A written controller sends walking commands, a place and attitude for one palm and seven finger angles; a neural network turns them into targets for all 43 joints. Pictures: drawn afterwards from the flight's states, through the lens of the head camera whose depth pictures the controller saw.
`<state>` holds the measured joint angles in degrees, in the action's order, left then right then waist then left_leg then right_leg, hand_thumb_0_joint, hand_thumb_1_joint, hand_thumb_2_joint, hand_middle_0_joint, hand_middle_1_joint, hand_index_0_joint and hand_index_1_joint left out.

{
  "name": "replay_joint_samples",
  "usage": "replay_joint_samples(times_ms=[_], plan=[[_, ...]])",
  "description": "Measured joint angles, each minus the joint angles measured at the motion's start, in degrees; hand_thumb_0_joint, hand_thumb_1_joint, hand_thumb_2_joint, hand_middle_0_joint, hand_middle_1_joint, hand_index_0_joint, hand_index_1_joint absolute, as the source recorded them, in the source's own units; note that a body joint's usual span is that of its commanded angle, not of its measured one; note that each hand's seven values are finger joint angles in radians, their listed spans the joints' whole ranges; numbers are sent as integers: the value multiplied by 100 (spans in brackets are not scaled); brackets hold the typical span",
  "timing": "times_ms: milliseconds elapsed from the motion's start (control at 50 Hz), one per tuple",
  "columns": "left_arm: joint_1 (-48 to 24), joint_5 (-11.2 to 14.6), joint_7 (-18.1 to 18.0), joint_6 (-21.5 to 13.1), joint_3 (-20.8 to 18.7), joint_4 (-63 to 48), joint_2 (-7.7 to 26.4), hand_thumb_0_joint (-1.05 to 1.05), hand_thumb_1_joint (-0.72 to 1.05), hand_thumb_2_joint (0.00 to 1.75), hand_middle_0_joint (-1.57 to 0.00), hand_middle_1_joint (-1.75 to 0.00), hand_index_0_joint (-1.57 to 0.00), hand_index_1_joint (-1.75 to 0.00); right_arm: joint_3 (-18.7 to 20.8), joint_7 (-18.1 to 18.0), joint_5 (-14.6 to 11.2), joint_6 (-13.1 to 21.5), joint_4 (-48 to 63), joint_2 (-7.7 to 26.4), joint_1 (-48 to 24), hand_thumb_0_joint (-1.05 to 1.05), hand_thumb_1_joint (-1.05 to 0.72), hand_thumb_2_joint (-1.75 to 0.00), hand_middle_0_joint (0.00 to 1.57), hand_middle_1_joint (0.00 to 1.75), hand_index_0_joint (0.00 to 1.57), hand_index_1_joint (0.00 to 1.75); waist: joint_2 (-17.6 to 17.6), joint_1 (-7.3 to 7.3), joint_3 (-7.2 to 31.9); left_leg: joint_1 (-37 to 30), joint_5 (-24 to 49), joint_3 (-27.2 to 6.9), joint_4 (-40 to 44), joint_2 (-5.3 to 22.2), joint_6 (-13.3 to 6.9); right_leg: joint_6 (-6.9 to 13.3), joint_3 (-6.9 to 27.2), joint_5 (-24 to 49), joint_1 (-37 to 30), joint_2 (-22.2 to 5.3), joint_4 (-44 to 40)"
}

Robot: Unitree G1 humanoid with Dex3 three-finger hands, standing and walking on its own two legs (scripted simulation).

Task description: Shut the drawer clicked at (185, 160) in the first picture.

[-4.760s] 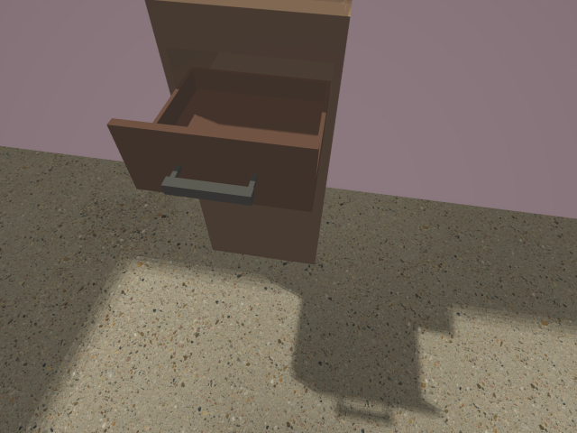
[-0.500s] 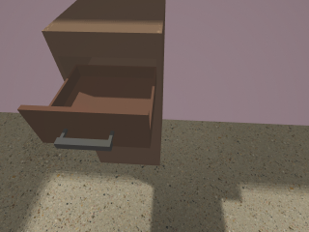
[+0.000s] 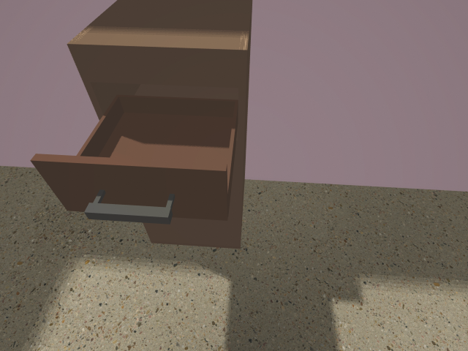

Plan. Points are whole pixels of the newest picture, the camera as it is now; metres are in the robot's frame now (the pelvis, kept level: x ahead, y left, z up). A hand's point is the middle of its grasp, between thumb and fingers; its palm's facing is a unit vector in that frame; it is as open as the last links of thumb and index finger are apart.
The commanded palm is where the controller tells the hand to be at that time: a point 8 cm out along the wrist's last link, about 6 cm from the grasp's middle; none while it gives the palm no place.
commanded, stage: look again from close up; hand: left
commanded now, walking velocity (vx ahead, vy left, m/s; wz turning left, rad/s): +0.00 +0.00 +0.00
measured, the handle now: (132, 204) +0.39 +0.24 +0.00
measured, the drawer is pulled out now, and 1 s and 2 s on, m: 0.30 0.30 0.30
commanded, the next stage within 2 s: shuffle to correct the standing spot in 0.08 s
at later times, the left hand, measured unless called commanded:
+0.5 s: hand out of the picture +0.00 +0.17 -0.18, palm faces +0.05 -0.98 -0.17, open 7.3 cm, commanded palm none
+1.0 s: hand out of the picture +0.14 +0.20 -0.18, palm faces +0.02 -0.97 -0.25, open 7.3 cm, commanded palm none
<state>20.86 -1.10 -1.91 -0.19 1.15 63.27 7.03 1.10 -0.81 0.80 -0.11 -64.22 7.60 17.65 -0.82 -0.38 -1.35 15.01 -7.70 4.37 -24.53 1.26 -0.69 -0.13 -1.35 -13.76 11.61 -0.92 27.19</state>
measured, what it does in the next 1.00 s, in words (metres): walks ahead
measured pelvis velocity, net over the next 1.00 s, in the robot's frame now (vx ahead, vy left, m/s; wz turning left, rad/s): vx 0.11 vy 0.02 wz -0.03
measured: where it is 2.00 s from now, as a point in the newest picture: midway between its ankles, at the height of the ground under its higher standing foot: outside the picture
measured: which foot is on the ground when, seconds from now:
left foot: down 0.00-1.00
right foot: down 0.00-0.98, up 1.00-1.00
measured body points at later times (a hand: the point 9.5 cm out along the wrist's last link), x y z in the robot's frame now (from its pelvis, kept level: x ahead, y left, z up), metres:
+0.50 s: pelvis +0.04 +0.01 -0.01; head +0.04 +0.01 +0.44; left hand -0.01 +0.22 -0.17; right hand +0.00 -0.22 -0.17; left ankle +0.06 +0.11 -0.74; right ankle +0.01 -0.12 -0.74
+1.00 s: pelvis +0.11 +0.02 -0.01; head +0.14 +0.00 +0.44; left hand +0.14 +0.25 -0.16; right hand +0.15 -0.22 -0.17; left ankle +0.11 +0.13 -0.74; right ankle +0.07 -0.09 -0.73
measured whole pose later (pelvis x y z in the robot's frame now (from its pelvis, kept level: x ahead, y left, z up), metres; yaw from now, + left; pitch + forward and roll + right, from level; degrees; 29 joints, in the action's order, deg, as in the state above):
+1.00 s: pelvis +0.11 +0.02 -0.01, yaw -2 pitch -1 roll +2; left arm 13.9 -1.1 -2.7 1.8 -1.4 58.2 9.0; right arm 2.7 -2.1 1.1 -0.6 -58.5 10.1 11.1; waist 0.2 0.7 -5.4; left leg 13.0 -17.2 7.9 -31.5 1.4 -0.4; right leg 0.2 -4.7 -23.1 13.8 -3.7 39.5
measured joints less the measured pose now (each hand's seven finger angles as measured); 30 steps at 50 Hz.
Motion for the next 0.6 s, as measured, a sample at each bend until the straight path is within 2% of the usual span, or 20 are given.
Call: replay_joint_samples(times_ms=[260, 380, 520, 560, 600], plan=[[-42, -18, -2, -35, -32, -47, -60, 0, 91, 90, -20, -30, -20, -30, 14, -9, 16, 21, 1, -12, -22, 0, -91, -90, 20, 30, 20, 30, 4, 9, 32, 25, -42, -3, -22, -4, 8, 11, 0, -47, 29, -3, 32], [66, -47, 44, 9, -125, -113, -32, 0, 91, 90, -20, -30, -20, -30, 48, 20, 59, -55, 46, 40, 155, 0, -91, -90, 20, 30, 20, 30, 39, 45, 120, 112, -582, -24, -383, -43, -14, 53, 20, -284, 50, -30, 223], [189, -48, 94, 62, -224, -115, 29, 0, 90, 90, -20, -30, -20, -30, 58, 8, 65, 19, 155, 116, 392, 0, -91, -90, 20, 30, 20, 30, 107, 38, 66, 59, -738, 18, -762, -120, -83, 0, 82, -711, -7, -116, 626], [191, -66, 108, 78, -243, -119, 60, 0, 91, 90, -20, -30, -20, -30, 54, 3, 63, 59, 185, 112, 443, 0, -91, -90, 20, 30, 20, 30, 159, 35, 71, 15, -872, 85, -776, -183, -121, 89, 127, -908, 50, -183, 815], [142, -81, 117, 83, -245, -135, 75, 0, 91, 90, -20, -30, -20, -30, 49, -8, 65, 113, 218, 107, 462, 0, -91, -90, 20, 30, 20, 30, 149, 38, 47, -44, -935, 164, -723, -200, -161, 143, 15, -1165, 270, -219, 1287]])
